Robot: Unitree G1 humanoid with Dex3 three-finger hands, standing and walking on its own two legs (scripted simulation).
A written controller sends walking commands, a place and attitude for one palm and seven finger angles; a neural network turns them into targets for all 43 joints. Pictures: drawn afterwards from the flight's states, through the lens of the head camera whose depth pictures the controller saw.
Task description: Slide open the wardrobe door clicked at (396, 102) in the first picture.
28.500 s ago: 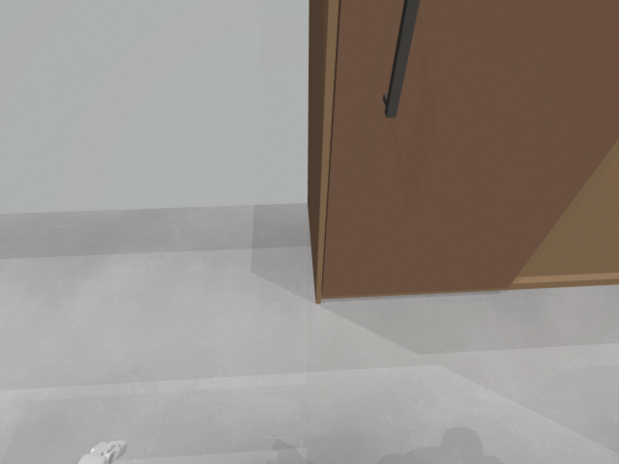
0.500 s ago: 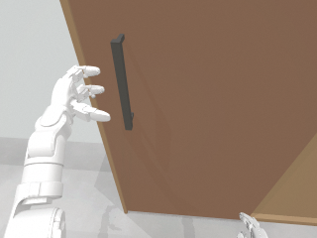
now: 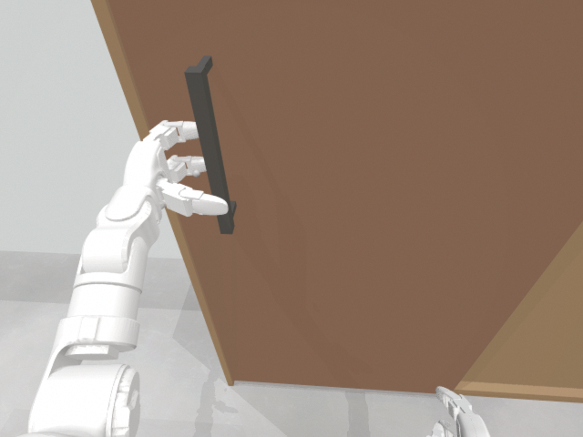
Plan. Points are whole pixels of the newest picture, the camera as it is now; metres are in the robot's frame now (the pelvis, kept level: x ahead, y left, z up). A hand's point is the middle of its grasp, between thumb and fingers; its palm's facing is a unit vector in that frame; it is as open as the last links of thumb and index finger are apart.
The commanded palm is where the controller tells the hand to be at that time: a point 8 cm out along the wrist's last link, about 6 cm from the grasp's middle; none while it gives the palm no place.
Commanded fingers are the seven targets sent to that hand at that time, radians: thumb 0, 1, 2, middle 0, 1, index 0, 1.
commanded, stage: feel for the door with the fingertips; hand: left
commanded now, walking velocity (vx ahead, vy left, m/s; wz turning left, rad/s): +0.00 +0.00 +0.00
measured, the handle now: (217, 155) +0.45 +0.14 +0.19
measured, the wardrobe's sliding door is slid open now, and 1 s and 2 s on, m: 0.00 0.00 0.00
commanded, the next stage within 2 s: slide the fingers in behind the handle in 0.34 s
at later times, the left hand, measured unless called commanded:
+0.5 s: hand (194, 168) +0.41 +0.16 +0.20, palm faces +0.04 -1.00 -0.01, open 13.8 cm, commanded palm +0.39 +0.21 +0.20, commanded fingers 0.00 -0.50 0.30 -0.30 -1.20 -0.30 -1.20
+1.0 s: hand (194, 178) +0.38 +0.15 +0.20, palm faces +0.03 -1.00 -0.01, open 14.0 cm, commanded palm +0.36 +0.19 +0.20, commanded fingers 0.00 -0.50 0.30 -0.30 -1.20 -0.30 -1.20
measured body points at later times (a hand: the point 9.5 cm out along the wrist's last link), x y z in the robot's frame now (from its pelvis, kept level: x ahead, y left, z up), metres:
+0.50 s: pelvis +0.00 +0.00 +0.00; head -0.01 -0.01 +0.45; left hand +0.40 +0.21 +0.20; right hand +0.15 -0.25 -0.10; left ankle -0.01 +0.12 -0.74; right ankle +0.00 -0.09 -0.74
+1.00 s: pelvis -0.01 +0.01 +0.00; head -0.04 +0.00 +0.45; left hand +0.37 +0.20 +0.21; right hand +0.17 -0.22 -0.09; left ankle -0.01 +0.12 -0.74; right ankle +0.00 -0.09 -0.74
